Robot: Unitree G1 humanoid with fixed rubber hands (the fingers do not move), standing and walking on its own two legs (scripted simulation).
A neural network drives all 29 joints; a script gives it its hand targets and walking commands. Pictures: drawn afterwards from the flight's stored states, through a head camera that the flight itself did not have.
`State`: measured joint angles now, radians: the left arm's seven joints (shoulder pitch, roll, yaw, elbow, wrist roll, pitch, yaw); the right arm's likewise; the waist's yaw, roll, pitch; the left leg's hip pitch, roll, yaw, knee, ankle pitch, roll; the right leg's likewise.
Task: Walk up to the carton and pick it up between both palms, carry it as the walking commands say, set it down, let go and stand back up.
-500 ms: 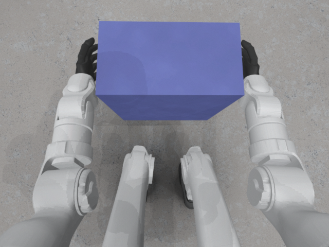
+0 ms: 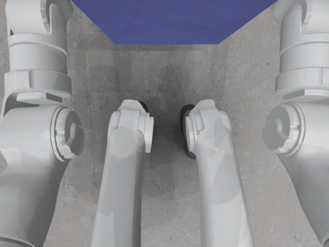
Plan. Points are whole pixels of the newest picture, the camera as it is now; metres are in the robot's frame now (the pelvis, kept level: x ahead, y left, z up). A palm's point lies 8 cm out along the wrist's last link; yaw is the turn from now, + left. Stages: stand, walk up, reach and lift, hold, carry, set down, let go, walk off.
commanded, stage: set down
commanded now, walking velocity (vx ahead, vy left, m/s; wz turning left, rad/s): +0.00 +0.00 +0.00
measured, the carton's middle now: out of the picture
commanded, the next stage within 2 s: none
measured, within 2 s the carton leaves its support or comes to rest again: neither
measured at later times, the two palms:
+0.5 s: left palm out of the picture +0.58 +0.18 -0.20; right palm out of the picture +0.58 -0.18 -0.20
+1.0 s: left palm out of the picture +0.60 +0.18 -0.24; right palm out of the picture +0.60 -0.18 -0.25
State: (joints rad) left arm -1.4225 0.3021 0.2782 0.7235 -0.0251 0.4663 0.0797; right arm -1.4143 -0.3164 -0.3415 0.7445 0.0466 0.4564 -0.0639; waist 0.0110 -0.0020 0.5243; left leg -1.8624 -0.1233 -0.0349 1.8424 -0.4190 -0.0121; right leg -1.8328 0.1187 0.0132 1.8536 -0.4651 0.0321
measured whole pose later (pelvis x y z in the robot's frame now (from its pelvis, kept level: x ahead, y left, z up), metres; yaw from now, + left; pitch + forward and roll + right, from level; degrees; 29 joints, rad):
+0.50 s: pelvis +0.03 -0.01 -0.05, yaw -1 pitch +30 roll -1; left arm -1.43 0.35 0.20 0.73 -0.09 0.43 0.08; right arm -1.43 -0.37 -0.22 0.75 0.13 0.42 -0.09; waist 0.02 0.01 0.53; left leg -2.05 -0.11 -0.02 2.05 -0.51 -0.02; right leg -2.03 0.12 -0.01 2.06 -0.55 0.01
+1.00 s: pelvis +0.04 +0.00 -0.10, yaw +0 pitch +29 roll -1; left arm -1.46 0.39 0.15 0.85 -0.13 0.36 0.09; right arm -1.46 -0.40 -0.11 0.89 0.22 0.33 -0.13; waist 0.01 0.00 0.53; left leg -2.14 -0.10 0.00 2.20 -0.56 -0.01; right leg -2.12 0.12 -0.02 2.22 -0.61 0.01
